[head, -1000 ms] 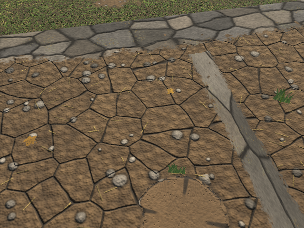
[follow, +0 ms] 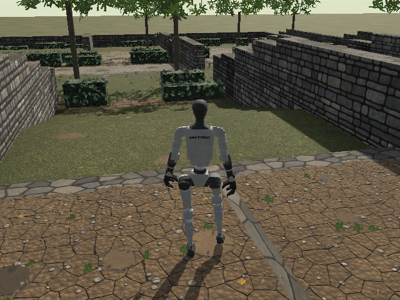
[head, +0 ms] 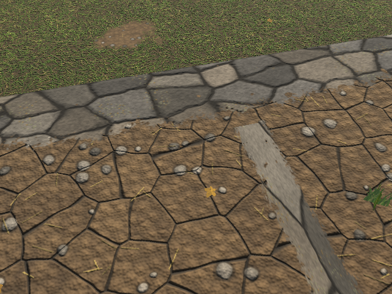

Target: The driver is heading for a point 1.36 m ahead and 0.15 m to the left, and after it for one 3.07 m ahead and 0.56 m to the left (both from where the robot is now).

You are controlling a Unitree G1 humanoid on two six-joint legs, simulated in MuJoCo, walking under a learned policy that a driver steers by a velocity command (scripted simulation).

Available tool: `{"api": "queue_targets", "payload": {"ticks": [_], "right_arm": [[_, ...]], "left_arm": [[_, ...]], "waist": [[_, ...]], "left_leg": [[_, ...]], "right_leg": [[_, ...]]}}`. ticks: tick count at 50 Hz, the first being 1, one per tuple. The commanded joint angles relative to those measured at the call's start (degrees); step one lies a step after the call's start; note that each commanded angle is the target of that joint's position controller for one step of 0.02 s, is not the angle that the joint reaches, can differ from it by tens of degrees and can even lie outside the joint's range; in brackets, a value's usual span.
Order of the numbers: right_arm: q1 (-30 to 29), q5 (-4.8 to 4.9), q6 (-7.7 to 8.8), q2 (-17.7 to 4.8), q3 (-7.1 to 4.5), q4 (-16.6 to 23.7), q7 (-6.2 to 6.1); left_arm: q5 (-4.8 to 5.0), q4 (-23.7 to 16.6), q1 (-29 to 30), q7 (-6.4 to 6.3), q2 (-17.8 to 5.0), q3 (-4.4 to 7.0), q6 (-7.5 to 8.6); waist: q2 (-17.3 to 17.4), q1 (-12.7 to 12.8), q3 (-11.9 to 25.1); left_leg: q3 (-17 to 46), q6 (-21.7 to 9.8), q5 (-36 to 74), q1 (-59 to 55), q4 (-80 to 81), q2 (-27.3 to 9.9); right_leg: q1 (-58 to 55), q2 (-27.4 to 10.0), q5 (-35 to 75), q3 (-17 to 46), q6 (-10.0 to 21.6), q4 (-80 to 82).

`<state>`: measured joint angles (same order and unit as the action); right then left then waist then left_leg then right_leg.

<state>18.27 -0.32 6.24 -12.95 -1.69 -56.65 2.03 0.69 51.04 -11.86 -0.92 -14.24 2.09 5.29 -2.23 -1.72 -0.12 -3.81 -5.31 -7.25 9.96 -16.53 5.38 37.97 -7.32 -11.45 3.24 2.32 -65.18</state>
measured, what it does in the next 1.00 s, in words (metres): walks ahead, turning left: right foot, then left foot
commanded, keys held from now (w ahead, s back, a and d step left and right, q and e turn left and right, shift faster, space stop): w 0.44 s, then w+q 0.56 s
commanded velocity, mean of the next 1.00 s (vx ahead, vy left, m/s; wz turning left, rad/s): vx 0.50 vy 0.00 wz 0.21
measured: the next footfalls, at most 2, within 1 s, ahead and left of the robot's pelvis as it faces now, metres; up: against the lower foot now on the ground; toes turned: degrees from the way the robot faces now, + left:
right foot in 0.30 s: +0.34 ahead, -0.17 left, +0.00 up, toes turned -2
left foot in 0.88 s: +0.63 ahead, +0.08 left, +0.00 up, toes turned +14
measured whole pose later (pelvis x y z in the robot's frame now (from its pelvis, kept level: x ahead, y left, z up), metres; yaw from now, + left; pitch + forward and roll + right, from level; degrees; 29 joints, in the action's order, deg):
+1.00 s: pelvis +0.55 +0.00 -0.01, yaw +16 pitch +2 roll +0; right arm 11.1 0.7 3.8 -15.0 -4.4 -45.4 1.9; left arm 0.7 49.9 -12.8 -0.2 -14.9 2.4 7.6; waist -0.6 -0.3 -2.3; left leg -0.9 -6.1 -9.1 21.7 -28.9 5.8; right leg 23.4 -2.5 -21.7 1.7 0.8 -71.6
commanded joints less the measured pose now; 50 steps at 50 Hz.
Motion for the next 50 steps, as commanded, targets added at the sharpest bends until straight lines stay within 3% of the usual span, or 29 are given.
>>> {"api": "queue_targets", "payload": {"ticks": [1, 5, 10, 12, 13, 14, 15, 16, 17, 18, 19, 20, 21, 23, 26, 29, 32, 37, 40, 41, 42, 43, 44, 45, 46, 47, 48, 49, 50], "right_arm": [[-2.3, 0.08, 1.03, -7.6, -1.20, 3.2, -1.13], [2.3, 1.00, 0.26, -9.2, -1.46, 2.2, -1.99], [6.5, 1.52, -0.96, -9.7, -1.81, 0.3, -2.13], [6.0, 1.56, -1.57, -10.4, -2.16, 0.2, -2.27], [4.8, 1.52, -1.88, -10.8, -2.25, 0.4, -2.29], [3.8, 1.24, -2.20, -10.1, -1.93, 0.8, -2.27], [3.2, 0.40, -2.17, -7.8, -0.94, 2.0, -2.24], [9.2, 0.20, -0.87, -1.0, 1.14, 3.0, -1.70], [9.2, 1.22, 0.73, -3.5, 0.73, 2.1, -1.39], [3.7, 2.73, 1.53, -9.0, -0.71, 3.6, -1.17], [0.0, 2.77, 1.61, -9.3, -0.87, 4.6, -1.39], [-2.0, 1.96, 1.23, -8.5, -1.09, 4.9, -1.76], [-1.5, 1.40, 0.38, -7.7, -1.42, 4.8, -2.05], [1.0, 1.41, -1.19, -4.9, -1.22, 3.9, -2.15], [-2.4, 1.56, -2.16, -4.8, -1.61, 5.2, -2.36], [-7.2, 1.63, -2.03, -4.4, -1.89, 7.0, -2.05], [-12.4, 1.39, -1.86, -3.8, -1.66, 8.8, -1.26], [-19.6, 1.41, -1.85, -2.6, -1.04, 13.0, 0.48], [-19.6, 1.57, -1.79, -3.6, -1.52, 15.2, 1.67], [-17.5, 1.57, -1.91, -4.7, -2.11, 15.4, 1.82], [-12.0, 1.68, -2.04, -6.5, -3.17, 14.5, 1.85], [-2.8, 1.80, -2.14, -9.6, -4.98, 12.3, 1.43], [6.2, 1.54, -2.66, -15.4, -6.99, 10.7, 0.08], [4.3, 1.81, -2.42, -19.2, -7.36, 12.4, -0.25], [6.4, 1.10, -2.35, -14.8, -6.02, 12.0, -0.36], [4.3, 0.78, -2.00, -11.4, -5.30, 12.2, -0.60], [-0.4, 1.08, -1.66, -9.6, -4.71, 13.2, -0.39], [-4.1, 1.15, -1.57, -7.5, -4.07, 14.3, -0.39], [-5.8, 0.76, -1.64, -6.9, -3.69, 15.2, -0.54]], "left_arm": [[-0.72, -2.4, -2.0, -0.40, -2.7, 0.77, -0.19], [-0.17, -4.8, 7.4, 0.33, -1.6, 0.37, 0.48], [0.58, -7.7, 14.3, 2.09, -2.5, 0.17, 1.00], [0.59, -8.0, 12.9, 2.66, -3.8, 0.57, 1.52], [0.54, -7.3, 9.7, 2.74, -4.9, 1.15, 1.75], [0.44, -5.1, 2.2, 2.57, -6.9, 2.40, 1.89], [0.05, -2.2, -9.6, 2.11, -11.2, 3.97, 2.00], [-0.82, -0.7, -17.0, 2.01, -17.8, 5.60, 1.49], [-0.69, -0.4, -17.8, 2.24, -13.0, 4.28, 1.44], [-0.37, -1.4, -12.3, 2.22, -9.5, 3.08, 1.57], [-0.29, -2.8, -6.5, 2.23, -7.4, 2.31, 1.43], [-0.47, -3.4, -2.7, 2.52, -5.5, 1.70, 1.34], [-0.81, -3.4, -1.0, 2.77, -4.2, 1.25, 1.46], [-1.05, -2.1, -1.9, 2.97, -4.1, 1.35, 1.75], [-1.54, -0.1, -4.9, 2.07, -6.2, 2.06, 2.05], [-1.67, 0.9, -6.2, 1.11, -6.3, 2.05, 1.78], [-1.36, 1.3, -6.7, 0.40, -6.9, 2.02, 1.74], [-0.72, 3.6, -10.8, -0.20, -7.6, 2.36, 0.35], [-0.39, 2.9, -8.8, -0.68, -9.3, 2.90, -0.90], [-0.36, 2.4, -8.1, -0.95, -10.2, 3.16, -1.27], [-0.43, 1.9, -7.2, -1.22, -10.9, 3.34, -1.74], [-0.27, 1.2, -6.1, -1.35, -11.1, 3.25, -2.00], [-0.92, -0.6, -6.5, -1.29, -10.0, 2.62, -1.33], [-1.60, -3.0, -11.5, 0.09, -1.3, -0.01, 0.93], [0.37, -4.0, -6.0, 1.26, -6.6, 1.05, 3.80], [2.12, -6.0, -1.0, 1.54, -8.1, 1.41, 4.78], [1.34, -6.3, 0.4, 1.17, -7.5, 1.36, 4.90], [-0.19, -6.0, 0.9, 0.55, -8.1, 2.06, 4.30], [-0.71, -6.3, -0.1, 0.48, -7.9, 2.37, 3.37]], "waist": [[4.3, 2.7, -3.1], [4.4, -0.7, -3.1], [5.2, -2.8, -4.6], [6.0, -1.2, -3.8], [6.6, 1.0, -2.1], [6.1, 4.8, 2.2], [2.8, 9.2, 10.7], [-11.8, 8.1, 18.8], [-12.5, 8.6, 22.4], [-8.4, 7.4, 13.5], [-4.2, 5.7, 8.7], [-1.1, 4.0, 4.9], [-1.8, 2.1, 3.0], [-2.5, 0.5, 2.0], [-1.0, 0.8, -0.3], [-1.0, 1.9, -1.3], [-1.0, 3.5, -2.9], [0.1, 6.0, -5.7], [-1.4, 4.1, -4.3], [-2.8, 2.6, -2.0], [-3.8, -0.5, 1.5], [-2.7, -5.3, 6.4], [4.9, -8.4, 12.4], [18.2, -1.8, 19.0], [12.1, -5.5, 21.9], [9.5, -5.2, 14.3], [2.2, -2.0, 8.5], [0.6, 0.1, 6.2], [1.4, 2.0, 4.6]], "left_leg": [[11.9, -9.8, 4.1, 6.1, 11.8, -16.0], [9.1, -7.2, 4.9, 1.0, 10.8, -15.1], [10.3, -6.4, 3.4, -8.4, 6.6, -18.8], [11.1, -5.5, 6.5, -10.8, 3.4, -20.1], [10.5, -4.7, 13.4, -10.9, -0.3, -19.7], [8.1, -3.4, 22.7, -9.7, -9.2, -16.9], [4.8, -1.4, 20.2, -1.2, -25.1, -13.4], [0.8, 3.3, -2.6, 23.3, -48.4, -3.5], [9.7, 2.6, -24.1, 31.5, -57.7, -2.7], [10.5, 1.3, -20.6, 36.3, -60.8, -6.4], [8.8, 1.0, -14.9, 35.0, -59.0, -9.7], [7.9, 1.3, -10.8, 32.7, -55.1, -11.6], [8.1, 1.6, -8.1, 29.1, -51.6, -13.2], [7.3, 2.3, -5.4, 25.7, -49.4, -13.5], [8.6, 3.1, 0.9, 30.8, -44.5, -13.4], [10.5, 3.1, 8.8, 33.1, -35.7, -11.6], [7.8, 2.8, 14.8, 31.4, -26.9, -10.5], [4.7, 1.4, 10.8, 35.3, -20.4, -10.1], [0.1, -0.8, 2.3, 30.6, -19.0, -7.6], [-2.0, -1.8, -0.6, 25.7, -19.5, -5.5], [-3.6, -3.1, -2.4, 18.0, -19.4, -3.0], [-3.0, -5.2, 0.7, 4.5, -15.5, -0.8], [12.4, -9.2, 1.5, -13.7, -13.6, -10.1], [47.2, -21.6, -4.4, -32.5, -5.4, -24.9], [50.1, -20.1, -6.2, -33.9, -0.6, -24.7], [40.2, -16.8, -2.8, -28.2, -1.2, -22.3], [32.7, -14.5, 3.1, -18.0, -0.5, -19.6], [27.7, -12.8, 7.6, -10.4, 0.3, -17.4], [25.6, -12.6, 9.8, -4.9, 2.0, -15.9]], "right_leg": [[1.1, -2.4, 9.3, 0.1, -1.6, 8.1], [-0.8, 0.2, 17.6, -2.2, -2.0, 24.7], [-0.5, 1.9, 12.4, -2.5, -0.9, 33.4], [-3.9, 2.9, 7.7, -3.0, 0.7, 35.7], [-9.1, 4.3, 6.1, -4.3, 1.7, 36.9], [-18.9, 6.2, 5.8, -5.7, 3.1, 38.1], [-36.0, 0.6, 7.2, 0.5, 6.5, 36.5], [-59.2, -13.6, 1.1, 25.6, 15.6, 40.1], [-61.4, -16.3, -3.9, 39.6, 17.5, 47.8], [-54.1, -14.4, -4.0, 31.3, 14.1, 48.2], [-45.6, -12.0, 0.3, 22.7, 12.1, 49.3], [-38.0, -9.4, 4.2, 17.0, 11.0, 51.5], [-33.0, -7.1, 6.6, 12.7, 9.9, 53.6], [-28.9, -5.4, 11.2, 7.7, 10.1, 56.1], [-29.8, -5.6, 17.7, 2.4, 10.1, 57.6], [-31.7, -5.2, 18.1, -2.1, 8.5, 58.3], [-32.6, -5.0, 16.3, -6.1, 7.2, 59.8], [-43.2, -8.3, 20.7, -9.4, 6.4, 56.3], [-46.0, -9.2, 38.1, -12.0, 4.9, 49.3], [-46.0, -9.1, 48.7, -12.9, 4.3, 44.7], [-44.9, -8.4, 56.7, -13.8, 3.5, 36.6], [-39.9, -6.0, 55.5, -15.0, 1.8, 24.3], [-24.6, -2.8, 35.3, -15.3, -0.6, 5.3], [0.4, 11.2, -18.1, -8.0, -4.2, -16.6], [6.8, 8.8, -19.0, 3.8, -2.0, -20.1], [9.8, 5.9, -14.9, 3.1, -0.5, -17.9], [7.5, 3.2, -10.6, 2.6, -0.4, -11.6], [3.3, 1.4, -8.6, 2.0, -0.9, -6.2], [-0.4, 0.5, -7.6, 2.0, -1.4, -3.9]]}}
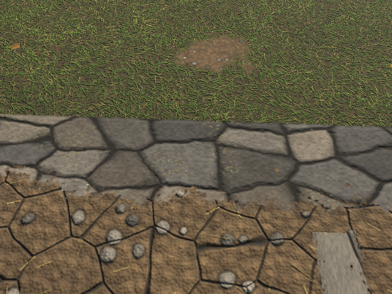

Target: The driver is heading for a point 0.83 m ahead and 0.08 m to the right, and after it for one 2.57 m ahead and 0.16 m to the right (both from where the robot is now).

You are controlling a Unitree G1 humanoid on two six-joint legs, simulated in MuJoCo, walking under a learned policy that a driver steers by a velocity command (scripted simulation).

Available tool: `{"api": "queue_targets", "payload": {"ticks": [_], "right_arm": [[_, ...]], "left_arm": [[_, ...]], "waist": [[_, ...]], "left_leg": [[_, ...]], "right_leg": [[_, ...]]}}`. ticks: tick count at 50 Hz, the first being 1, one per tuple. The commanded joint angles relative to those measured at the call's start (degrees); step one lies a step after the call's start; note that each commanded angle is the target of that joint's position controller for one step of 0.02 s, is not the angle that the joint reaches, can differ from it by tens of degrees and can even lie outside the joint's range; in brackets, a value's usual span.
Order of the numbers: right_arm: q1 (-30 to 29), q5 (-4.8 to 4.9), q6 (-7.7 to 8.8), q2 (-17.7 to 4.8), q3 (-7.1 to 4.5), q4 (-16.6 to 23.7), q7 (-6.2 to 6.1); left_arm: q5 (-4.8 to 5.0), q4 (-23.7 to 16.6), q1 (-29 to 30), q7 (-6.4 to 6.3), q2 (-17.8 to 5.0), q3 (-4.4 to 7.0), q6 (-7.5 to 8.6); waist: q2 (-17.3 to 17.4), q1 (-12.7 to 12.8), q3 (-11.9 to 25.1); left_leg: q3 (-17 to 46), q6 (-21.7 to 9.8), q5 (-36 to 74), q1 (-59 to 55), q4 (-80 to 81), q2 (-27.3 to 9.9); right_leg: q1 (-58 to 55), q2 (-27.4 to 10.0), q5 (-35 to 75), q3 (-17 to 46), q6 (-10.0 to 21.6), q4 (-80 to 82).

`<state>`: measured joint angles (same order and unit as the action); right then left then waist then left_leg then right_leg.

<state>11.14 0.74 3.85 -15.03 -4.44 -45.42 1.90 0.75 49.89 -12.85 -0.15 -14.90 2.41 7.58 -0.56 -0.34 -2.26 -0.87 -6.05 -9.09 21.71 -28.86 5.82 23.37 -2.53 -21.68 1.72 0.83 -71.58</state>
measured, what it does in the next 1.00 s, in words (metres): walks ahead: right foot, then left foot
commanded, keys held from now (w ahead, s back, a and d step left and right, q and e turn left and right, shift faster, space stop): w+q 0.08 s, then w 0.10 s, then w+e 0.64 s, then w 0.18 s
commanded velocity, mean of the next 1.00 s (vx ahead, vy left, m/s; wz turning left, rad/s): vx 0.50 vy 0.00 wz -0.15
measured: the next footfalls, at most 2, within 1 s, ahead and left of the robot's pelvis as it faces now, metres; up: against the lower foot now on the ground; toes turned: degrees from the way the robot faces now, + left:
right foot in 0.38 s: +0.40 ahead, -0.12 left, +0.00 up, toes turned +4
left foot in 0.88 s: +0.67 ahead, +0.05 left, +0.00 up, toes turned -16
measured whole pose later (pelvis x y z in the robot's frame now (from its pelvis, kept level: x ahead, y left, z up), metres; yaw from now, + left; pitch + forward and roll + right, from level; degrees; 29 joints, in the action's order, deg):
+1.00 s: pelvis +0.56 -0.03 +0.00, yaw -13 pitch +2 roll +1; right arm 8.5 0.0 6.7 -14.5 -3.2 -40.4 1.1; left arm 1.3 43.8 -20.8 -0.8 -15.9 2.9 2.3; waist -1.9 1.5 1.0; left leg 1.4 -2.0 -9.6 20.4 -27.7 3.3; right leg 20.5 3.9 -25.3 7.1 2.3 -64.2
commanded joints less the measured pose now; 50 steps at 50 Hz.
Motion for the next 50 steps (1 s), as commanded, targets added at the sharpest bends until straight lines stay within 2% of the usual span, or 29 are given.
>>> {"api": "queue_targets", "payload": {"ticks": [1, 4, 8, 11, 14, 16, 18, 19, 20, 21, 22, 23, 24, 25, 26, 29, 31, 34, 36, 39, 42, 43, 44, 45, 46, 47, 48, 49, 50], "right_arm": [[1.0, -0.21, 0.72, -5.4, -1.07, 4.3, -0.59], [3.0, 0.00, 0.87, -8.2, -1.82, 4.4, -1.65], [6.8, 0.39, 0.47, -7.6, -1.54, 3.3, -2.49], [9.6, 0.21, 0.62, -7.7, -1.26, 1.9, -2.29], [11.6, -0.09, 0.55, -8.4, -1.28, 0.6, -2.27], [11.7, -0.33, 0.17, -9.1, -1.48, 0.1, -2.58], [9.0, -0.44, -0.20, -9.9, -1.57, 0.6, -2.78], [7.9, -0.63, -0.38, -9.4, -1.22, 1.1, -2.84], [7.4, -1.49, -0.26, -7.9, -0.38, 2.4, -3.03], [14.3, -1.29, 0.98, -3.2, 1.00, 2.9, -2.37], [12.1, -0.86, 2.23, -6.2, 0.89, 3.1, -1.88], [6.0, 0.49, 3.16, -8.7, 0.29, 4.8, -1.36], [2.2, 0.23, 3.67, -8.2, 0.52, 5.6, -1.36], [0.9, -0.89, 3.87, -7.9, 0.29, 6.1, -1.49], [1.5, -1.66, 3.65, -7.7, -0.02, 6.4, -1.67], [2.3, -1.85, 2.46, -5.9, 0.10, 7.0, -2.22], [-1.4, -1.83, 1.99, -5.0, 0.43, 8.2, -2.63], [-7.7, -1.62, 2.27, -3.6, 0.93, 9.6, -2.42], [-11.2, -1.19, 2.67, -3.4, 1.06, 10.4, -1.94], [-14.7, -0.59, 3.34, -4.4, 0.74, 11.8, -1.20], [-12.4, -0.10, 4.16, -6.3, -0.22, 11.4, -0.83], [-8.4, -0.26, 4.47, -6.9, -0.68, 10.3, -0.93], [-2.5, -1.12, 4.74, -8.6, -1.45, 9.2, -1.27], [6.4, -1.94, 4.68, -11.8, -2.22, 8.3, -1.68], [11.9, -1.65, 3.70, -15.5, -3.39, 5.0, -1.22], [11.4, 0.05, 3.37, -10.2, -2.31, 5.4, -0.90], [8.6, 0.17, 3.15, -7.0, -1.39, 5.8, -0.97], [5.4, -0.56, 2.77, -6.6, -0.82, 6.2, -0.87], [3.8, -0.89, 2.55, -5.5, -0.43, 6.0, -0.78]], "left_arm": [[-1.14, -5.6, 0.1, -0.34, -6.7, 2.18, 0.28], [-1.80, -7.6, 3.0, -0.75, -4.9, 1.89, -1.03], [-1.49, -9.4, 10.6, -0.24, -2.8, 0.93, -0.89], [-0.54, -10.4, 14.4, 0.61, -3.3, 0.74, -0.49], [-0.33, -12.3, 17.8, 1.54, -4.8, 0.86, -0.03], [-0.11, -12.9, 17.2, 2.25, -5.3, 0.91, 0.19], [-0.06, -11.4, 10.3, 2.51, -6.9, 1.72, 0.15], [-0.29, -9.2, 2.6, 2.41, -8.7, 2.76, 0.04], [-0.74, -7.7, -7.0, 2.25, -11.9, 3.54, -0.20], [-0.59, -6.8, -11.1, 2.53, -16.1, 4.81, -0.62], [0.80, -6.6, -11.2, 2.57, -11.3, 3.68, -1.04], [0.53, -7.9, -7.2, 2.20, -8.8, 2.99, -1.44], [-0.28, -9.2, -4.1, 2.04, -8.2, 2.69, -1.87], [-0.45, -9.7, -2.4, 2.05, -7.6, 2.44, -2.08], [-0.75, -10.2, -1.6, 1.94, -7.1, 2.15, -2.06], [-0.20, -10.7, -2.1, 1.42, -8.0, 2.52, -2.18], [0.08, -10.3, -3.7, 0.67, -9.6, 3.12, -2.38], [0.58, -9.6, -6.4, -0.20, -9.9, 3.34, -3.14], [0.79, -9.0, -8.3, -0.52, -9.7, 3.33, -3.66], [1.13, -8.3, -10.9, -0.78, -9.3, 3.28, -4.52], [0.84, -8.7, -9.7, -1.12, -9.3, 3.46, -5.19], [0.77, -9.0, -8.7, -1.14, -8.4, 3.22, -5.32], [0.40, -9.5, -8.0, -0.95, -6.3, 2.50, -5.12], [-0.66, -10.6, -8.3, -0.88, -3.4, 1.35, -4.84], [1.09, -10.4, -18.5, -0.72, -0.9, 0.51, -4.28], [1.64, -9.2, -17.5, -0.87, -6.3, 1.34, -4.09], [1.30, -10.3, -9.7, -0.82, -9.1, 2.15, -4.16], [0.55, -11.3, -5.5, -0.89, -8.4, 2.11, -4.18], [-0.24, -12.0, -3.5, -0.72, -7.6, 2.16, -3.91]], "waist": [[0.4, 1.5, 6.0], [1.6, 1.5, 3.9], [4.3, -2.2, 3.2], [5.8, -4.5, 2.3], [5.5, -5.6, 1.0], [5.8, -4.7, 0.8], [6.6, -0.6, 4.7], [5.3, 3.2, 9.7], [-0.1, 6.7, 16.7], [-15.7, 3.8, 21.6], [-13.1, 5.2, 20.3], [-8.1, 5.5, 11.6], [-1.6, 4.5, 7.5], [1.3, 2.9, 4.4], [0.6, 1.2, 4.6], [-2.5, -0.3, 4.7], [-2.7, 0.5, 3.7], [-3.6, 2.8, 3.2], [-4.4, 4.1, 3.2], [-4.6, 4.9, 2.9], [-6.8, 2.8, 3.3], [-7.2, 0.7, 4.8], [-6.6, -2.0, 9.3], [0.0, -5.3, 16.9], [19.3, -1.7, 22.1], [13.3, -3.1, 17.1], [7.1, -4.5, 8.9], [3.0, -3.4, 4.7], [3.0, -2.3, 2.2]], "left_leg": [[22.1, -12.1, 12.8, -13.6, 15.4, -15.7], [17.6, -11.9, 17.1, -7.8, 16.9, -13.9], [12.2, -7.8, 14.1, -7.1, 16.0, -10.4], [13.4, -6.9, 9.0, -10.5, 15.7, -12.6], [15.6, -6.6, 12.2, -20.2, 12.7, -16.9], [15.4, -5.5, 18.5, -25.2, 10.4, -18.7], [11.8, -3.6, 36.1, -25.5, 3.6, -17.1], [8.8, -2.3, 42.4, -23.1, -5.3, -14.3], [6.0, -0.4, 30.6, -13.3, -20.9, -11.2], [2.9, 4.7, -6.9, 10.8, -41.4, -1.3], [8.6, 4.2, -20.6, 20.3, -46.5, -2.5], [9.0, 3.7, -16.2, 24.3, -47.1, -5.4], [7.8, 3.5, -12.4, 22.8, -44.3, -7.4], [7.1, 4.1, -10.2, 21.2, -39.7, -8.8], [7.1, 4.5, -8.8, 17.8, -36.2, -10.1], [5.3, 7.0, -7.5, 15.0, -29.0, -10.1], [4.6, 8.5, -2.2, 15.3, -22.1, -9.5], [4.5, 9.1, 8.6, 11.8, -10.7, -7.5], [4.4, 9.1, 12.8, 9.0, -5.5, -5.9], [5.3, 8.4, 11.4, 7.3, -0.8, -4.4], [5.5, 6.5, 5.9, 2.9, 2.8, -4.2], [4.5, 5.0, 6.9, -2.6, 5.3, -4.4], [6.2, 2.5, 7.9, -12.6, 4.9, -7.7], [16.3, -1.8, 8.2, -27.2, 3.7, -17.4], [40.7, -12.2, -0.8, -43.0, 6.6, -28.7], [45.9, -11.3, -15.3, -40.0, 10.2, -28.9], [37.7, -8.7, -16.4, -32.5, 11.5, -25.8], [31.3, -7.3, -11.1, -25.1, 12.8, -23.2], [27.4, -7.3, -6.0, -20.4, 14.2, -21.2]], "right_leg": [[12.5, -4.5, 3.1, 3.3, -0.8, 5.2], [12.2, -3.7, 8.6, 1.3, -3.4, 14.9], [8.8, -1.2, 25.3, -0.2, -3.5, 32.9], [7.9, -0.5, 30.4, -0.6, -2.3, 38.6], [13.8, -0.6, 24.4, -0.4, 0.6, 40.9], [14.8, -0.1, 19.0, -0.8, 2.8, 41.9], [4.5, 3.0, 16.8, -3.6, 5.3, 43.6], [-6.8, 3.8, 19.7, -3.4, 7.2, 44.2], [-22.3, -4.5, 23.3, 8.0, 11.3, 43.8], [-42.4, -15.8, 15.0, 34.0, 21.0, 47.8], [-44.6, -16.4, 3.8, 42.7, 20.0, 53.7], [-37.7, -14.8, 2.6, 36.0, 17.3, 54.9], [-30.0, -12.6, 7.4, 30.1, 15.9, 55.8], [-23.8, -10.8, 13.8, 26.7, 15.6, 56.9], [-20.5, -9.0, 18.9, 24.0, 15.2, 57.7], [-15.2, -6.7, 26.2, 19.3, 15.7, 59.1], [-12.8, -5.6, 27.4, 17.0, 15.3, 59.7], [-10.4, -2.9, 25.0, 14.7, 12.5, 58.7], [-10.1, -2.4, 22.9, 15.3, 11.5, 57.5], [-13.4, -3.6, 20.2, 19.4, 11.1, 54.1], [-16.8, -5.0, 20.6, 23.5, 10.2, 49.6], [-16.7, -3.9, 23.3, 22.9, 9.2, 46.7], [-14.6, -1.6, 26.3, 20.2, 7.5, 39.5], [-6.9, 2.3, 16.7, 14.9, 5.3, 23.5], [12.9, 9.5, -11.0, 8.7, 1.7, 7.1], [20.9, 5.2, -11.8, 9.8, 1.4, 0.0], [22.8, 3.5, -6.1, 9.3, 1.3, -1.5], [21.4, 1.7, -2.0, 7.3, 1.0, -0.1], [20.7, 0.3, 0.7, 6.7, 0.8, 2.9]]}}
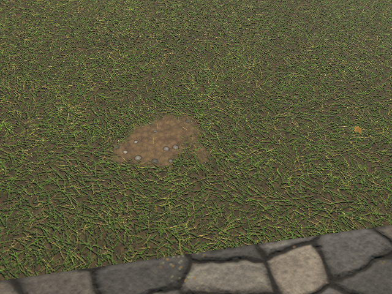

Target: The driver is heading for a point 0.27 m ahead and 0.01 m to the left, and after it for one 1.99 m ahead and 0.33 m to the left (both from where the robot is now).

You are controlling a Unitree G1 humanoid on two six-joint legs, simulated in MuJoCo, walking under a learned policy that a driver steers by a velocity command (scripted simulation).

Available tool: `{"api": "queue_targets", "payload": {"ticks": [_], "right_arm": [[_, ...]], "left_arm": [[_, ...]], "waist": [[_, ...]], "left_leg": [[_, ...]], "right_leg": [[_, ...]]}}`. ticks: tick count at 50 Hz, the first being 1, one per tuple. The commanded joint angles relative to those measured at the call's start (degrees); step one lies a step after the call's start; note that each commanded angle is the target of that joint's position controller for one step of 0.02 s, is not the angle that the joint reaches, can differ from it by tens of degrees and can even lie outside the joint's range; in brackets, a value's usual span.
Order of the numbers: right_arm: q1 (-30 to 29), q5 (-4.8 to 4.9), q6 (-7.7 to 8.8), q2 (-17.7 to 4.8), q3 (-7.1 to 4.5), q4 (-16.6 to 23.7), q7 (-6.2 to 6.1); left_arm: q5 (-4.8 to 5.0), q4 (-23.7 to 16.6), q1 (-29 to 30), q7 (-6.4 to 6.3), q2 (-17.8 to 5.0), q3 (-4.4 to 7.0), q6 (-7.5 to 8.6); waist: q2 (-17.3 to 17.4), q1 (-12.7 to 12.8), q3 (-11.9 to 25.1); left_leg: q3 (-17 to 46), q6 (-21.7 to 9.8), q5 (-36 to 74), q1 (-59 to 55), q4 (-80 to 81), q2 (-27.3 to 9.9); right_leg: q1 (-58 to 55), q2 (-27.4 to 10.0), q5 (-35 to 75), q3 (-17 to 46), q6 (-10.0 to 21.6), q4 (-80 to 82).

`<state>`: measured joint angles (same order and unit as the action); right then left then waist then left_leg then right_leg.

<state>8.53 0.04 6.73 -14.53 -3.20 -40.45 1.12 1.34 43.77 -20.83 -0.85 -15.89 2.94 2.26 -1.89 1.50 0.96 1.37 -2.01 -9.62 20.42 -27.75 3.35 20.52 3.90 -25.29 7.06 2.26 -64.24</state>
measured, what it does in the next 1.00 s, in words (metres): walks ahead, turning left: right foot, then left foot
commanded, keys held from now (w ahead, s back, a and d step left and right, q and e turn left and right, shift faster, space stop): w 0.14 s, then w+q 0.74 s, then w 0.08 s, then w+e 0.04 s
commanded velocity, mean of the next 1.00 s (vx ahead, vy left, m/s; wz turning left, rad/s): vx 0.50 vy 0.00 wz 0.30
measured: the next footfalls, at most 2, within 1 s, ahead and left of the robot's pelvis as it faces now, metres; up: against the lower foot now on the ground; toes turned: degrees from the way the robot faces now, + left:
right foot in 0.36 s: +0.33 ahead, -0.15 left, +0.00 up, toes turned +3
left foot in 0.86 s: +0.51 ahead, +0.15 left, +0.00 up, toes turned +20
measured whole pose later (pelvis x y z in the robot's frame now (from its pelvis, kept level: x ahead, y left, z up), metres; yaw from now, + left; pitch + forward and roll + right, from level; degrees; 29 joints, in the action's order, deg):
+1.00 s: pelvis +0.46 +0.06 -0.01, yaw +22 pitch +1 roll +0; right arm 14.9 1.1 2.5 -14.9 -3.9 -38.5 2.8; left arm 0.9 47.1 -13.2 -0.1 -17.4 4.6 4.8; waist -1.7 0.2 -2.1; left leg -0.6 -5.5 -13.4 21.3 -33.3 4.7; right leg 26.0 -3.3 -22.4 1.6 0.6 -70.6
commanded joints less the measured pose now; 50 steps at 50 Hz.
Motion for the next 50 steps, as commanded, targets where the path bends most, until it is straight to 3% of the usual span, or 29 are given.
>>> {"api": "queue_targets", "payload": {"ticks": [1, 2, 4, 6, 9, 14, 16, 17, 18, 19, 20, 21, 23, 25, 30, 34, 36, 39, 40, 41, 42, 43, 44, 45, 46, 47, 48, 49, 50], "right_arm": [[5.8, -0.74, -0.33, -5.3, -1.26, 0.7, -0.02], [5.6, -0.68, -0.26, -4.9, -1.13, 0.4, 0.04], [6.7, -0.22, -0.16, -6.3, -1.53, -0.6, 0.05], [7.6, 0.17, -0.38, -8.3, -2.04, -1.5, -0.28], [10.0, 1.07, -1.26, -9.5, -2.15, -2.8, -0.47], [14.8, 1.72, -3.01, -10.6, -2.01, -4.6, -0.91], [14.7, 1.96, -3.63, -11.2, -2.17, -4.7, -1.29], [14.7, 1.82, -3.75, -10.8, -2.01, -4.5, -1.49], [13.8, 1.34, -3.57, -8.4, -1.18, -3.7, -1.46], [17.5, 0.70, -2.63, -3.1, 0.29, -2.0, -1.56], [20.4, 1.93, -1.89, -4.0, 0.32, -1.7, -1.59], [17.3, 2.84, -2.14, -8.6, -1.23, -1.9, -1.60], [12.3, 2.23, -3.17, -8.1, -1.63, -1.1, -1.66], [13.3, 1.94, -4.67, -6.1, -1.88, -1.4, -1.55], [9.7, 1.09, -5.94, -4.4, -1.73, 0.3, -1.47], [0.9, 0.95, -5.03, -3.0, -0.94, 3.6, 0.59], [-0.1, 0.92, -5.16, -3.0, -1.05, 4.6, 1.27], [-3.0, 0.97, -5.80, -4.4, -1.53, 7.3, 1.79], [-1.6, 0.93, -5.88, -5.3, -1.99, 7.4, 1.87], [2.0, 0.76, -5.97, -6.4, -2.70, 7.1, 1.84], [9.6, 0.98, -5.88, -8.6, -4.05, 5.3, 1.74], [19.5, 1.32, -5.89, -13.3, -6.38, 2.8, 0.94], [16.8, 2.60, -5.85, -18.9, -6.83, 3.8, 0.27], [17.0, 1.94, -4.40, -16.8, -5.44, 6.5, 1.01], [16.8, 1.52, -3.71, -11.6, -4.20, 5.3, 1.57], [13.7, 1.35, -3.48, -10.6, -3.71, 5.0, 1.57], [10.2, 1.23, -3.16, -8.0, -2.81, 5.4, 1.88], [7.9, 0.68, -2.89, -6.3, -2.22, 5.5, 1.66], [6.9, 0.57, -2.68, -5.7, -1.83, 5.6, 1.61]], "left_arm": [[-0.88, -6.1, 4.1, 0.30, -5.7, 1.62, 1.52], [-0.72, -6.0, 3.4, 0.53, -4.7, 1.47, 1.51], [-0.93, -6.3, 4.4, 0.73, -3.2, 0.99, 1.48], [-1.22, -7.6, 8.5, 0.87, -2.0, 0.28, 1.66], [-1.25, -8.9, 14.2, 1.28, -1.1, -0.31, 2.25], [-0.39, -11.0, 20.0, 2.45, -2.9, 0.25, 3.33], [-0.30, -10.2, 16.7, 2.64, -4.3, 1.05, 3.73], [-0.66, -8.8, 12.1, 2.24, -6.0, 2.00, 3.80], [-1.57, -7.7, 4.4, 1.63, -8.8, 3.14, 3.88], [-2.61, -6.8, -4.0, 1.07, -14.0, 4.46, 3.34], [-1.85, -5.1, -6.8, 1.56, -12.7, 4.27, 2.61], [-1.06, -5.1, -4.2, 1.66, -8.6, 3.10, 2.47], [-1.40, -5.2, 3.3, 1.89, -4.5, 1.66, 2.50], [-2.00, -4.6, 7.9, 2.00, -2.7, 1.36, 3.26], [-2.50, -1.3, 7.1, 1.37, -5.0, 2.76, 4.36], [-2.08, 0.6, 5.8, 0.33, -7.7, 3.55, 3.61], [-2.14, 1.6, 4.0, 0.31, -8.8, 4.05, 3.10], [-0.77, 3.0, 2.7, 0.18, -9.6, 4.50, 2.06], [-0.57, 3.0, 4.2, -0.20, -10.8, 4.71, 1.72], [-0.32, 2.9, 4.9, -0.56, -11.8, 5.03, 1.37], [-0.14, 2.9, 6.1, -0.88, -12.0, 4.92, 0.93], [-0.75, 2.7, 5.1, -1.18, -10.7, 4.35, 0.96], [-4.39, 1.7, -2.0, -0.24, -3.2, 2.15, 1.71], [-2.29, -0.5, -1.6, 1.07, -4.3, 1.66, 3.99], [1.08, -0.9, 5.5, 1.29, -10.3, 3.46, 4.86], [1.13, -1.5, 7.1, 1.00, -9.9, 3.39, 4.84], [-0.14, -0.5, 7.0, 0.57, -9.4, 3.47, 4.16], [-0.79, 0.2, 5.6, 0.43, -8.9, 3.52, 3.37], [-0.26, 0.7, 4.0, 0.50, -8.7, 3.60, 2.29]], "waist": [[6.4, -2.6, -1.3], [7.8, -1.8, -1.0], [8.1, -1.8, -0.6], [6.8, -2.6, -1.2], [6.4, -4.4, -1.8], [6.9, -5.4, -2.4], [7.4, -2.7, -1.5], [7.3, -0.3, 0.6], [5.1, 3.7, 6.2], [-7.1, 5.4, 15.8], [-16.0, 4.9, 19.2], [-9.7, 4.8, 10.7], [-5.0, 1.9, 1.5], [-6.2, -1.5, -1.8], [-2.0, -2.2, -3.0], [-0.7, 0.5, -4.5], [-1.1, 0.9, -3.5], [-1.4, 1.3, -5.5], [-2.9, -0.3, -5.4], [-4.2, -2.4, -3.1], [-3.1, -6.9, 0.8], [2.2, -11.1, 6.2], [20.9, -3.4, 7.8], [21.4, -4.7, 18.9], [10.7, -7.0, 12.4], [7.4, -5.2, 6.4], [3.8, -3.3, 3.9], [4.4, -1.7, 3.8], [4.2, -0.5, 3.3]], "left_leg": [[21.6, -10.8, -1.2, -15.8, 14.1, -16.8], [19.0, -10.7, 1.8, -13.9, 15.1, -15.4], [15.4, -11.8, 7.5, -12.3, 16.5, -15.0], [12.9, -12.2, 10.9, -11.5, 17.6, -15.2], [9.4, -10.7, 12.8, -9.8, 17.2, -13.4], [12.2, -9.3, 8.6, -10.9, 13.4, -14.7], [13.9, -7.8, 7.5, -11.4, 9.9, -15.0], [12.9, -6.4, 10.5, -10.1, 5.2, -12.9], [10.2, -4.0, 8.5, -4.9, -6.5, -9.4], [3.3, 0.1, -7.8, 12.7, -27.9, -2.7], [5.2, 0.7, -24.9, 22.3, -39.4, -1.9], [6.9, 0.8, -21.2, 26.5, -45.0, -4.6], [5.0, 1.0, -12.8, 25.0, -43.2, -7.7], [5.6, 1.3, -8.3, 19.4, -39.3, -9.9], [6.6, 1.6, 3.5, 20.3, -29.3, -10.2], [2.0, 0.5, 13.4, 17.1, -16.4, -9.3], [-0.5, 0.5, 11.5, 14.0, -18.0, -8.7], [-2.4, -1.4, 2.5, 15.7, -16.3, -8.2], [-3.3, -2.5, 0.6, 12.3, -14.4, -7.2], [-5.8, -3.6, -2.9, 6.6, -14.1, -4.6], [-7.4, -5.3, -0.8, -3.2, -10.0, -1.6], [-2.1, -8.0, 3.8, -19.2, -5.9, -2.1], [21.3, -15.2, 9.8, -32.3, -4.6, -14.7], [45.8, -23.7, -6.6, -38.6, 7.9, -21.5], [39.9, -20.5, -5.3, -34.0, 11.0, -20.4], [32.0, -18.5, 0.0, -26.5, 10.2, -19.2], [26.1, -17.0, 7.2, -19.5, 9.3, -17.9], [22.3, -16.3, 11.4, -14.9, 9.6, -16.9], [20.0, -15.6, 11.4, -11.7, 10.9, -15.7]], "right_leg": [[20.7, -7.6, 5.8, 0.6, -0.7, -2.0], [18.8, -8.2, 6.4, -0.6, -1.0, 0.2], [17.9, -8.7, 7.9, -2.7, -1.6, 4.8], [17.9, -9.5, 12.6, -3.6, -2.0, 11.8], [13.7, -8.3, 21.3, -5.2, -2.0, 22.7], [6.7, -5.1, 23.3, -5.4, -2.1, 32.5], [-0.1, -4.4, 21.8, -5.6, -1.0, 36.8], [-7.5, -4.0, 20.9, -6.1, 0.1, 38.5], [-19.4, -9.7, 21.7, -1.4, 2.6, 37.6], [-40.1, -23.6, 19.8, 15.4, 8.9, 36.9], [-41.1, -29.4, 6.9, 32.1, 13.6, 43.9], [-34.6, -27.3, -0.7, 28.4, 12.0, 46.3], [-21.1, -22.4, 3.2, 15.7, 9.3, 49.9], [-12.3, -19.5, 10.7, 7.3, 8.1, 53.5], [-12.1, -19.5, 27.5, -4.2, 8.6, 54.9], [-12.4, -18.4, 30.2, -11.8, 7.0, 54.2], [-13.1, -19.0, 32.6, -14.0, 7.4, 52.1], [-17.9, -20.9, 35.0, -14.9, 6.3, 48.9], [-17.6, -20.9, 43.0, -16.0, 5.3, 46.4], [-18.0, -20.5, 52.5, -17.0, 4.5, 41.1], [-16.9, -18.6, 58.5, -18.8, 3.1, 30.8], [-8.1, -15.2, 48.4, -20.0, 0.5, 14.0], [12.5, -6.3, -6.5, -17.6, -2.9, -7.0], [22.5, -1.9, -11.3, -3.7, -2.9, -16.3], [26.1, -4.5, -4.6, -1.8, -1.4, -16.6], [25.3, -6.7, 0.5, -2.8, -0.7, -13.5], [21.9, -9.1, 3.4, -2.5, -1.0, -10.2], [17.8, -10.8, 5.7, -1.7, -1.1, -7.1], [15.3, -11.6, 7.4, -1.2, -1.1, -4.9]]}}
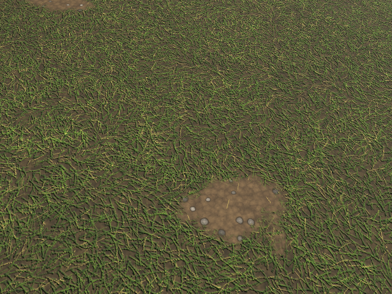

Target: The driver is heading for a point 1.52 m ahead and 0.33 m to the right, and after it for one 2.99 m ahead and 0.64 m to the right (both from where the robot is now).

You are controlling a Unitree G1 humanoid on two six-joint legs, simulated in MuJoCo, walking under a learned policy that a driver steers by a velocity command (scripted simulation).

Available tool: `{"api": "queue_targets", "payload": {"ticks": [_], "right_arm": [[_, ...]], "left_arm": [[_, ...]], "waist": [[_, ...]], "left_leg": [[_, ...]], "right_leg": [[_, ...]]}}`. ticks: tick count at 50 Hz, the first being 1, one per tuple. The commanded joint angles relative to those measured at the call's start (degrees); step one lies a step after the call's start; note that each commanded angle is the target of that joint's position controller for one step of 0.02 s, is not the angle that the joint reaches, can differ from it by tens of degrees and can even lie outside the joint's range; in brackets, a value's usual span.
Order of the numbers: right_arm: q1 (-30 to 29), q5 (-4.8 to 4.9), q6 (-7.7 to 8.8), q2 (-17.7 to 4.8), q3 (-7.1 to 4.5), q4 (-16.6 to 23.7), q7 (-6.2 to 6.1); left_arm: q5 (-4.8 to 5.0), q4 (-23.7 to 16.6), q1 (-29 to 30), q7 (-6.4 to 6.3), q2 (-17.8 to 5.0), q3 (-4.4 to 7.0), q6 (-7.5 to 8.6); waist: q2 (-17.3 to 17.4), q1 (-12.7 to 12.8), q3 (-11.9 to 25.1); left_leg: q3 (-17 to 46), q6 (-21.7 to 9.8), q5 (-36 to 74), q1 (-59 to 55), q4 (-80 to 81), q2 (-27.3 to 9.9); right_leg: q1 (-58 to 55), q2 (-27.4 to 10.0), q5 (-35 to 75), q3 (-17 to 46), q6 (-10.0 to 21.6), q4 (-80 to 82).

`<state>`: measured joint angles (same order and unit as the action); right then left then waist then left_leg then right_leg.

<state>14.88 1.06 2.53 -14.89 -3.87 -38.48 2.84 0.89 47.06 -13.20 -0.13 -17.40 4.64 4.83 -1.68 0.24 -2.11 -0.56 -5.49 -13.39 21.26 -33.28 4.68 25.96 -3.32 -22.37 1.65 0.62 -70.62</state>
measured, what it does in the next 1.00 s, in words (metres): goes down, turning right: right foot 0.18 m lower, then left foot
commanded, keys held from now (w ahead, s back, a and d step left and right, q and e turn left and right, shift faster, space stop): w+e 0.74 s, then w+q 0.26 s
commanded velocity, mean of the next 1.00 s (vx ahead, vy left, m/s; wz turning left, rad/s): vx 0.50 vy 0.00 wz -0.27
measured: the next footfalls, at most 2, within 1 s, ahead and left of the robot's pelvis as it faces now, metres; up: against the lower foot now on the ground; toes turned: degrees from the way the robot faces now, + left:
right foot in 0.56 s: +0.48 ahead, -0.22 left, -0.18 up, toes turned -15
left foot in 0.98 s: +0.80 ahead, -0.11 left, -0.18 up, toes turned -21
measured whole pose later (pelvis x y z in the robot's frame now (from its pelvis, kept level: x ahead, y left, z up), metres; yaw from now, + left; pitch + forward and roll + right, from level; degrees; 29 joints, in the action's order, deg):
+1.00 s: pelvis +0.62 -0.14 -0.19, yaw -21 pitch +2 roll -2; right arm 8.6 0.3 5.5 -15.5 -2.3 -38.9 0.8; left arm 0.5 48.5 -14.9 0.2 -16.6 3.4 2.5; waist -0.4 1.8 1.2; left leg 0.2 -3.2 -7.8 30.0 -34.5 -0.2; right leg 4.3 4.4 -27.5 4.4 2.4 -32.3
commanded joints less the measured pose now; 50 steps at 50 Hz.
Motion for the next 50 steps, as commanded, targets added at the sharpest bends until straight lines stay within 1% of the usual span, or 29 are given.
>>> {"api": "queue_targets", "payload": {"ticks": [1, 3, 5, 7, 8, 9, 11, 13, 19, 22, 24, 26, 27, 28, 29, 30, 31, 32, 33, 34, 35, 37, 38, 40, 43, 45, 48, 49, 50], "right_arm": [[0.5, -0.46, 1.61, -5.1, -1.08, 2.9, -0.44], [3.0, -0.82, 1.90, -7.3, -1.86, 0.8, -1.18], [5.4, -1.93, 2.28, -9.5, -2.45, -0.7, -2.02], [6.7, -1.02, 3.57, -8.2, -2.04, -2.0, -2.81], [7.9, -0.86, 4.01, -7.9, -1.96, -2.8, -3.18], [7.3, -0.42, 4.12, -8.3, -1.96, -3.7, -3.91], [7.9, -0.98, 4.03, -7.4, -1.70, -4.4, -4.91], [9.2, -1.27, 3.99, -7.2, -1.46, -5.4, -5.53], [15.9, -1.06, 2.97, -5.0, -0.76, -7.6, -6.66], [17.5, -1.05, 1.69, -4.7, 0.07, -7.3, -7.01], [15.6, -0.22, 1.15, -6.0, 0.19, -6.6, -6.83], [13.1, -0.06, 0.90, -8.4, -0.13, -6.7, -6.22], [14.1, -0.09, 1.42, -8.2, 0.24, -7.3, -5.35], [11.6, 1.39, 1.75, -8.9, -0.24, -8.2, -4.59], [12.1, -0.67, 2.55, -4.9, 0.07, -7.9, -3.93], [20.7, 0.44, 4.03, -3.3, 1.97, -5.4, -2.58], [13.8, 0.38, 5.09, -8.0, 1.70, -2.4, -2.01], [10.3, 0.59, 5.79, -9.0, 1.58, -1.1, -2.01], [9.0, 1.53, 6.60, -7.3, 1.61, 0.8, -2.27], [6.1, 1.30, 5.86, -8.4, 1.17, 0.6, -3.32], [4.9, -0.03, 4.12, -9.2, 0.40, 0.4, -4.23], [5.5, -2.08, 2.93, -6.3, 0.72, 0.1, -5.10], [3.8, -2.74, 3.17, -5.1, 0.98, 0.7, -4.90], [1.3, -1.91, 3.84, -3.0, 1.51, -0.2, -3.97], [-4.6, -0.50, 3.70, -4.1, 1.19, 1.3, -3.15], [-8.5, -0.51, 3.65, -4.9, 0.89, 2.8, -2.53], [-3.8, -0.67, 3.27, -7.0, -0.39, 2.4, -1.93], [3.6, -0.76, 3.20, -9.1, -1.60, 0.3, -2.03], [10.4, -0.75, 3.31, -14.0, -2.87, -0.3, -1.94]], "left_arm": [[0.19, -2.4, -3.7, -0.06, -6.1, 1.79, -1.23], [-0.58, -2.3, -3.2, 0.11, -3.0, 0.79, -2.11], [-0.46, -1.3, -4.0, 0.84, -2.7, 0.62, -2.18], [1.51, -3.4, 2.1, 1.34, -5.4, 1.88, -1.55], [1.60, -3.8, 3.7, 1.50, -5.3, 1.94, -1.16], [1.28, -4.7, 6.0, 1.55, -5.1, 1.85, -0.83], [-0.21, -4.9, 7.9, 1.85, -3.3, 1.40, -0.76], [-0.64, -4.8, 7.6, 2.94, -2.3, 1.13, -0.78], [-0.93, -9.5, 15.2, 5.81, -0.9, 0.03, -1.32], [-0.01, -11.4, 20.2, 7.70, 1.6, -1.40, -0.62], [0.21, -10.7, 19.3, 8.01, 1.9, -1.78, -0.44], [0.31, -5.9, 7.5, 6.88, -0.8, -0.52, -0.65], [-0.89, -2.6, -1.0, 6.10, -4.0, 0.91, -0.36], [-1.36, 0.7, -10.0, 5.22, -4.6, 1.60, -0.75], [-1.32, 4.3, -16.6, 3.97, -8.5, 1.93, -1.91], [-2.54, 2.7, -17.5, 3.05, -12.3, 1.90, -0.77], [-1.07, 0.4, -19.0, 2.82, -9.9, 2.30, -1.62], [-0.60, -0.8, -16.5, 2.48, -9.7, 2.10, -2.60], [0.50, -1.5, -11.4, 1.44, -11.8, 2.28, -2.56], [-0.45, -4.7, -5.0, 0.87, -10.5, 1.76, -2.17], [-0.50, -6.3, 1.8, 0.57, -8.4, 0.85, -1.69], [-0.11, -7.2, 6.6, 0.49, -6.9, 0.40, -1.33], [-0.09, -6.5, 5.9, 0.01, -6.1, 0.19, -1.07], [-0.08, -4.6, 2.9, -0.75, -5.6, 0.19, -0.85], [0.79, -2.2, -1.9, -0.29, -5.3, 0.12, -1.20], [0.33, -1.1, -4.0, 0.18, -6.1, 0.38, -1.60], [-0.12, -0.6, -1.9, 0.34, -6.7, 0.51, -1.91], [-0.37, -1.0, -0.7, 0.26, -5.4, 0.11, -2.11], [-1.54, -2.1, -4.6, 0.23, -2.8, -0.92, -1.62]], "waist": [[3.5, 1.2, 5.9], [2.6, 0.8, 5.3], [1.5, 0.0, 6.6], [4.2, -1.2, 2.6], [4.9, -2.0, 1.3], [5.1, -1.4, -1.9], [5.3, -2.4, -1.4], [5.6, -2.4, -1.5], [4.3, -6.2, -6.0], [4.1, -8.4, -6.8], [3.8, -7.9, -6.3], [5.2, -2.3, -1.7], [2.9, 0.7, 3.9], [0.5, 7.7, 5.9], [-10.7, 7.8, 5.9], [-14.1, 4.2, 22.2], [-6.3, 10.6, 29.7], [0.8, 8.7, 28.1], [3.6, 2.9, 27.4], [3.5, 1.5, 20.8], [6.6, -2.3, 11.7], [4.8, -5.4, 4.5], [2.2, -4.5, 4.4], [-3.1, -1.8, 7.3], [-2.5, 1.8, 5.8], [-1.5, 3.2, 3.0], [-1.5, -0.8, 2.5], [0.8, -4.1, 6.4], [10.7, -4.3, 13.2]], "left_leg": [[20.6, -11.2, 15.5, -12.3, 17.4, -16.8], [17.1, -11.4, 20.8, -11.9, 18.1, -16.8], [14.4, -11.2, 23.8, -14.5, 16.9, -17.8], [12.3, -7.3, 11.8, -18.0, 18.6, -16.9], [12.1, -6.3, 9.8, -20.1, 18.7, -17.3], [7.4, -5.0, 6.7, -16.0, 19.6, -15.2], [4.0, -4.2, 4.8, -13.3, 16.9, -14.4], [2.7, -3.4, 3.6, -9.8, 13.3, -15.0], [1.9, -2.6, 10.6, -22.0, -0.2, -19.5], [0.2, -1.1, 10.5, -20.2, -5.5, -19.4], [-2.4, 0.7, 14.0, -17.3, -9.1, -18.4], [-2.6, 1.4, 23.5, -15.6, -22.8, -17.7], [-4.1, 2.0, 32.6, -16.8, -33.5, -15.3], [-6.4, 4.8, 23.3, -8.0, -54.4, -11.9], [-7.3, 7.8, -31.6, 15.3, -79.4, -4.9], [5.7, 8.7, -36.1, 33.2, -86.8, -5.5], [8.2, 9.6, -32.5, 38.3, -81.5, -7.4], [7.8, 7.8, -27.6, 39.3, -72.7, -10.2], [9.2, 6.1, -14.2, 39.2, -60.9, -11.4], [8.0, 7.6, -9.7, 35.9, -59.7, -11.4], [8.4, 10.0, -6.7, 28.5, -50.5, -12.5], [7.1, 12.7, -7.2, 16.1, -31.0, -14.4], [5.6, 12.6, -1.6, 11.0, -22.7, -13.7], [2.9, 11.0, 13.6, 2.8, -11.0, -10.3], [2.7, 7.7, 18.3, 5.5, -3.9, -9.2], [2.4, 4.7, 14.6, 8.8, -1.6, -8.6], [0.6, 0.6, 9.5, 2.8, 0.4, -5.9], [1.6, -1.2, 12.1, -6.8, 1.2, -5.2], [17.0, -7.0, 14.0, -23.1, 2.5, -13.9]], "right_leg": [[10.2, -4.8, 4.7, 4.2, 0.7, 4.5], [12.3, -4.7, 8.9, 3.6, 0.0, 7.8], [15.0, -4.6, 17.5, 4.4, 0.1, 7.2], [22.3, -3.8, 23.9, 9.4, 1.2, 14.7], [25.1, -2.9, 26.2, 10.8, 1.6, 17.3], [23.3, -1.6, 32.9, 10.3, 1.0, 25.4], [18.5, 0.3, 42.7, 7.0, 0.7, 30.2], [14.6, 1.8, 49.1, 6.8, 2.1, 31.3], [28.6, 2.6, 45.6, 6.8, 4.2, 33.0], [24.5, 2.0, 48.8, 2.2, 3.9, 38.4], [15.6, 2.2, 49.2, -1.0, 3.6, 43.3], [0.1, 0.8, 50.1, 0.5, 4.7, 47.8], [-9.9, 4.2, 51.8, -4.5, 5.1, 47.6], [-24.9, 2.2, 59.9, -3.9, 9.0, 56.7], [-45.2, -3.7, 73.1, 3.4, 12.6, 47.7], [-70.6, -14.5, 88.8, 17.3, 22.3, 23.4], [-72.4, -17.0, 81.0, 22.0, 26.8, 28.8], [-66.7, -14.9, 59.5, 22.9, 24.2, 36.0], [-56.2, -16.2, 26.0, 30.4, 23.8, 43.0], [-41.3, -18.7, 22.7, 38.3, 24.7, 48.2], [-23.5, -16.3, 31.3, 34.2, 23.8, 52.2], [-4.0, -9.7, 35.6, 24.2, 20.7, 53.8], [-1.0, -6.0, 39.8, 17.7, 18.5, 53.7], [-2.2, -1.1, 39.3, 9.7, 15.1, 53.3], [-11.4, -4.0, 31.3, 10.8, 12.7, 52.6], [-16.5, -6.4, 26.7, 11.9, 11.5, 51.6], [-19.6, -6.6, 36.2, 9.3, 9.2, 45.4], [-18.0, -2.9, 41.2, 5.5, 7.4, 35.5], [-6.4, 3.1, 27.6, 1.1, 4.0, 17.4]]}}
Velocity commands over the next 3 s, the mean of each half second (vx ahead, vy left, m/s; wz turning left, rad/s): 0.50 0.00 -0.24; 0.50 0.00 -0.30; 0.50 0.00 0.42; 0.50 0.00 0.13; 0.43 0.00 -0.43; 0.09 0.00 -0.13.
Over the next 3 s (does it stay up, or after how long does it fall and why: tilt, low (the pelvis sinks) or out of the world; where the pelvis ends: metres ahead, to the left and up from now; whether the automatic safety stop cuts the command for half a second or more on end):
stays up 1.50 -0.28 -0.18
